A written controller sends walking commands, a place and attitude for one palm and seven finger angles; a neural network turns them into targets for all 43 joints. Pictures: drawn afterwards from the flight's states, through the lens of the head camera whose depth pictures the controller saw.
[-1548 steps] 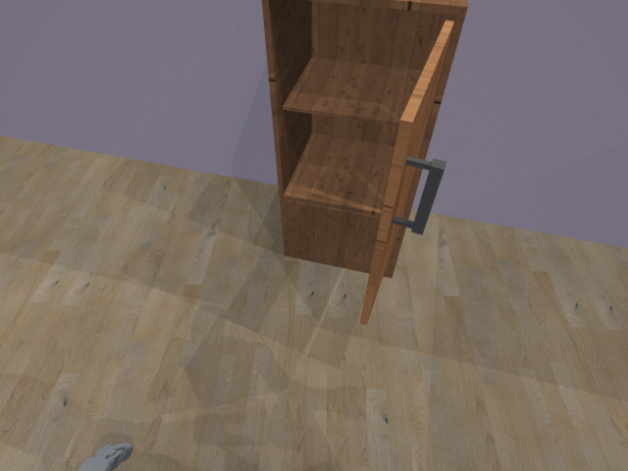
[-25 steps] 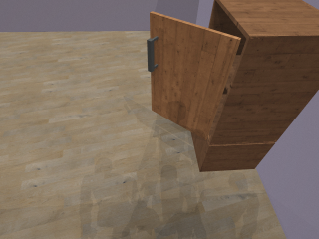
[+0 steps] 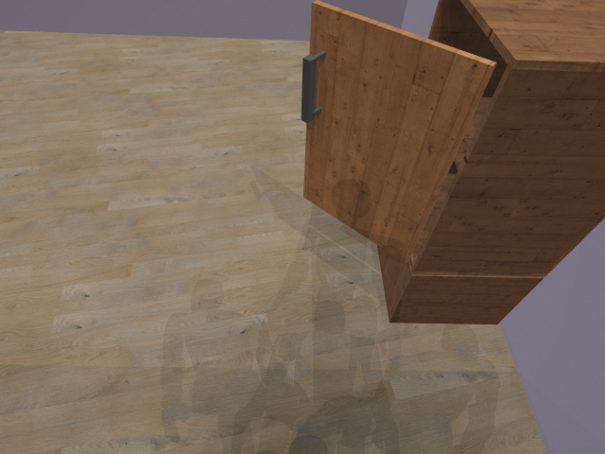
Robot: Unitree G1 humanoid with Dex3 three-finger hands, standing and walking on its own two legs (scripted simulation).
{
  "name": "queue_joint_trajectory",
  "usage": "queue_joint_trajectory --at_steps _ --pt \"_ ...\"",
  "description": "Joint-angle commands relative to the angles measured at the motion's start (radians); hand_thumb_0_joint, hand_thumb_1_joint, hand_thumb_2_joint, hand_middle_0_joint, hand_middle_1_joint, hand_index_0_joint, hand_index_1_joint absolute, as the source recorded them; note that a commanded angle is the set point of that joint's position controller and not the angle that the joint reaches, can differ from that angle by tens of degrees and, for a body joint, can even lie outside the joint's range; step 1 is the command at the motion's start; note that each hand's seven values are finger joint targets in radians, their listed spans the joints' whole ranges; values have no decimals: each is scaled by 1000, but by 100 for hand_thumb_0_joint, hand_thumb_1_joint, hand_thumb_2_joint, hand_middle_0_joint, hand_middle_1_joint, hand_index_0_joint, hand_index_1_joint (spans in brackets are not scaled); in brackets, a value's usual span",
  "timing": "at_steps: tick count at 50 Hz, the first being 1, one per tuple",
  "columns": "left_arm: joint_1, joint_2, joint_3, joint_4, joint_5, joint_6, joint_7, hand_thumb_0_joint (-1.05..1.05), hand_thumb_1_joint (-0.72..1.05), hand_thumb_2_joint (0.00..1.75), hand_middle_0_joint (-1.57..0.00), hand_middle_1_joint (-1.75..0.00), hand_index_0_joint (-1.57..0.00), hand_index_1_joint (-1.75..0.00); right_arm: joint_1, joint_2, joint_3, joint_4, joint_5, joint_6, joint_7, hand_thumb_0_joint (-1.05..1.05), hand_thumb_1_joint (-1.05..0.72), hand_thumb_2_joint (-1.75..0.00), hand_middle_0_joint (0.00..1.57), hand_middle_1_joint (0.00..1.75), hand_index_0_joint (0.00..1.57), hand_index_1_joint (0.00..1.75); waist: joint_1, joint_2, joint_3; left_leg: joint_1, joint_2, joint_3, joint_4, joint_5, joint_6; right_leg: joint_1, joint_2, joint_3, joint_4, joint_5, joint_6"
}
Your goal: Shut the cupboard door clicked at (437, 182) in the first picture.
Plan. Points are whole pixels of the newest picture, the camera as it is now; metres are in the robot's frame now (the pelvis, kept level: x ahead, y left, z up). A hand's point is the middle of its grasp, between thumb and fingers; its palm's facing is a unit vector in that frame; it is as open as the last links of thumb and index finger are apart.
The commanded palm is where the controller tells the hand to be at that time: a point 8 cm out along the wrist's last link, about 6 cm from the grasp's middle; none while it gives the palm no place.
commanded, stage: walk to a spot facing it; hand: left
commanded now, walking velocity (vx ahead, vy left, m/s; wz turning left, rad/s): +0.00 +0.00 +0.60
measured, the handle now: (314, 87) +0.89 +0.01 +0.02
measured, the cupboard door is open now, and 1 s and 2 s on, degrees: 49 49 49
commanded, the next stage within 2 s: none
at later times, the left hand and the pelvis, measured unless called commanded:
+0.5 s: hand out of the picture +0.05 +0.22 -0.14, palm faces +0.32 -0.91 -0.27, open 7.4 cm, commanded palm none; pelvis -0.01 -0.02 +0.01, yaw +19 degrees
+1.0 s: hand out of the picture -0.13 +0.16 -0.18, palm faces +0.64 -0.72 -0.26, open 7.4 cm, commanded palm none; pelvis -0.02 -0.03 -0.01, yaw +39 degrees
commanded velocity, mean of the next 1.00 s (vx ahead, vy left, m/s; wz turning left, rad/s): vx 0.02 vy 0.00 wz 0.60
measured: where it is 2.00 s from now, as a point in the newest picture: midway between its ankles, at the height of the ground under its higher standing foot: outside the picture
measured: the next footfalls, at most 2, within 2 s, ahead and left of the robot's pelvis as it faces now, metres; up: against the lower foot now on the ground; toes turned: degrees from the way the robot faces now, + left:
right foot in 0.54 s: +0.06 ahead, -0.15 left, +0.00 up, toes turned +23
left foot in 0.90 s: -0.05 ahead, +0.09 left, +0.00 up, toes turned +40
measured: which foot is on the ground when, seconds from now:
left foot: down 0.00-0.54, up 0.56-0.88, down 0.90-1.00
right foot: down 0.00-0.10, up 0.12-0.52, down 0.54-0.90, up 0.92-1.00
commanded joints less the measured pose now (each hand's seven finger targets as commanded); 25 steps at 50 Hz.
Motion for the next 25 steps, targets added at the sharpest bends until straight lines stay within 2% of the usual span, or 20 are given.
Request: queue_joint_trajectory --at_steps 1,2,3,4,5,6,7,8,9,11,12,15,17,19,21,23,24,25 --pt "10 178 49 -88 20 -9 14 0 90 90 -20 -30 -20 -30 -7 -87 -43 -99 -1 -6 5 0 -90 -90 20 30 20 30 7 -153 39 -113 52 33 230 -192 -18 -51 -360 133 -131 374 -162" --pt "-6 186 54 -100 22 -8 15 0 90 90 -20 -30 -20 -30 -1 -94 -45 -112 1 -9 10 0 -90 -90 20 30 20 30 1 -134 35 -98 69 26 163 -164 -16 -38 -359 101 -69 427 -146" --pt "-14 195 59 -112 18 -7 12 0 90 90 -20 -30 -20 -30 24 -106 -44 -112 1 -15 13 0 -90 -90 20 30 20 30 -11 -67 18 -32 84 7 42 0 -7 -54 -329 48 41 433 -105" --pt "6 180 59 -125 8 -2 7 0 90 90 -20 -30 -20 -30 80 -145 -49 -109 -6 -24 12 0 -90 -90 20 30 20 30 -24 123 -23 61 139 -138 -112 372 45 -125 -220 -26 230 319 -21" --pt "33 132 50 -150 -6 3 5 0 90 90 -20 -30 -20 -30 120 -212 -57 -106 -14 -31 2 0 -90 -90 20 30 20 30 -23 355 -51 179 293 -436 -207 730 161 -292 -62 -33 441 -144 53" --pt "-21 139 42 -177 1 8 8 0 90 90 -20 -30 -20 -30 156 -244 -65 -88 -13 -25 -10 0 -90 -90 20 30 20 30 -52 295 -89 188 344 -486 -275 595 216 -325 -25 95 590 -334 39" --pt "-76 146 43 -189 4 17 9 0 90 90 -20 -30 -20 -30 143 -239 -65 -97 -13 -26 -16 0 -90 -90 20 30 20 30 -45 244 -74 165 322 -510 -304 413 197 -379 -54 161 642 -267 29" --pt "-106 153 48 -196 8 17 4 0 90 90 -20 -30 -20 -30 125 -234 -67 -114 -15 -28 -18 0 -90 -90 20 30 20 30 -45 150 -75 141 315 -517 -320 282 173 -412 -58 181 674 -199 36" --pt "-112 152 51 -203 10 12 -1 0 90 90 -20 -30 -20 -30 92 -236 -64 -130 -16 -31 -20 0 -90 -90 20 30 20 30 -31 98 -80 125 292 -486 -320 199 158 -417 -58 202 677 -133 44" --pt "-105 147 53 -206 11 7 -9 0 90 90 -20 -30 -20 -30 38 -233 -64 -153 -14 -36 -22 0 -90 -90 20 30 20 30 -9 49 -94 120 238 -421 -325 137 143 -414 -52 206 652 -42 60" --pt "-104 148 51 -210 11 5 -13 0 90 90 -20 -30 -20 -30 26 -237 -65 -162 -14 -39 -22 0 -90 -90 20 30 20 30 -5 34 -114 131 221 -416 -323 137 146 -408 -46 204 611 -30 64" --pt "-104 147 52 -228 13 11 -16 0 90 90 -20 -30 -20 -30 1 -249 -74 -178 -14 -32 -15 0 -90 -90 20 30 20 30 -5 85 -124 125 186 -400 -341 50 136 -385 -27 193 521 -23 75" --pt "-122 156 51 -246 16 11 -17 0 90 90 -20 -30 -20 -30 3 -260 -80 -184 -15 -26 -10 0 -90 -90 20 30 20 30 -12 115 -123 138 172 -423 -342 30 139 -374 -8 187 445 -42 79" --pt "-132 160 50 -261 14 16 -16 0 90 90 -20 -30 -20 -30 -10 -273 -89 -196 -17 -16 -4 0 -90 -90 20 30 20 30 -16 135 -114 106 163 -443 -357 -45 133 -344 7 180 396 -57 78" --pt "-126 164 47 -272 12 17 -14 0 90 90 -20 -30 -20 -30 -28 -284 -98 -211 -19 -8 2 0 -90 -90 20 30 20 30 -13 174 -111 70 151 -467 -348 -52 133 -282 25 173 293 -76 72" --pt "-74 176 50 -265 8 17 -13 0 90 90 -20 -30 -20 -30 -53 -285 -105 -227 -20 -2 5 0 -90 -90 20 30 20 30 4 190 -131 35 115 -461 -342 -45 111 -177 59 156 166 -66 61" --pt "-20 187 53 -255 6 17 -12 0 90 90 -20 -30 -20 -30 -83 -285 -108 -241 -17 1 7 0 -90 -90 20 30 20 30 31 183 -134 -22 90 -448 -332 -77 91 -88 66 144 73 -31 54" --pt "37 206 61 -240 6 13 -10 0 90 90 -20 -30 -20 -30 -116 -274 -109 -253 -11 7 8 0 -90 -90 20 30 20 30 60 148 -134 -115 45 -408 -296 -131 53 33 57 136 -65 32 44"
